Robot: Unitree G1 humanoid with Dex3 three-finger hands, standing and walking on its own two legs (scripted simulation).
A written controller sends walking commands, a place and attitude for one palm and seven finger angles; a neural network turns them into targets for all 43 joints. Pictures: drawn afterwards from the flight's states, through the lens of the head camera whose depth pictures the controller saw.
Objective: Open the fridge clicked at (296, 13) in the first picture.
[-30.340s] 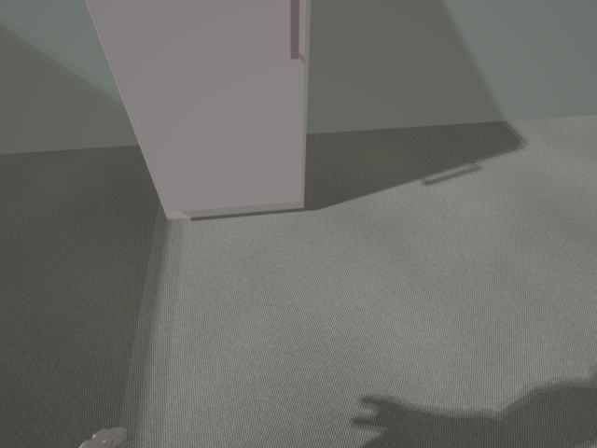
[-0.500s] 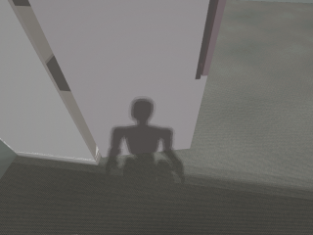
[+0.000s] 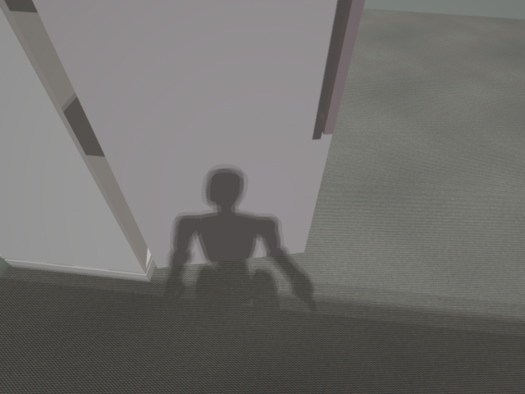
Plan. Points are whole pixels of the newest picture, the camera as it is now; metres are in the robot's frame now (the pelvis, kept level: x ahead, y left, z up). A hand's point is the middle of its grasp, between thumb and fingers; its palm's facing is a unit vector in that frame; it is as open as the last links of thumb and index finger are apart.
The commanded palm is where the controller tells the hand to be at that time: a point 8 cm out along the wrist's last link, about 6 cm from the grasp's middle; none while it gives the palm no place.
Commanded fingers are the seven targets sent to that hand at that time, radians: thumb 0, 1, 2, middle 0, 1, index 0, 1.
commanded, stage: let the arm hang, fingers relaxed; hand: right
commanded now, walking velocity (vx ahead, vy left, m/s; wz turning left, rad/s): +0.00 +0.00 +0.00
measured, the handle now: (340, 52) +0.72 -0.11 +0.18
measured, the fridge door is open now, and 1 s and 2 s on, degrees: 76 76 76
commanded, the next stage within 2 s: look to check the result in 0.28 s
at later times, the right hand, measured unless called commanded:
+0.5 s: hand out of the picture +0.11 -0.24 -0.15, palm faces -0.03 +0.95 -0.32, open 7.4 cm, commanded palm none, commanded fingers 0.00 -0.90 -0.90 0.20 0.30 0.20 0.30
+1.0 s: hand out of the picture +0.13 -0.22 -0.15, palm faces -0.04 +0.95 -0.32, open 7.4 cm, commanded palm none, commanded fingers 0.00 -0.90 -0.90 0.20 0.30 0.20 0.30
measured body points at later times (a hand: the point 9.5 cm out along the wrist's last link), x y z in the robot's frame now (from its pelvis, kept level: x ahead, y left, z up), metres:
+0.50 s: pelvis +0.02 +0.00 +0.01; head +0.04 +0.00 +0.45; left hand +0.11 +0.30 -0.13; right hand +0.11 -0.29 -0.13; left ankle +0.01 +0.12 -0.74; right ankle +0.04 -0.11 -0.74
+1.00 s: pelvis +0.04 +0.01 +0.01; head +0.06 +0.02 +0.46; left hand +0.12 +0.30 -0.13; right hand +0.13 -0.27 -0.13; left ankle +0.01 +0.12 -0.74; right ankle +0.04 -0.11 -0.74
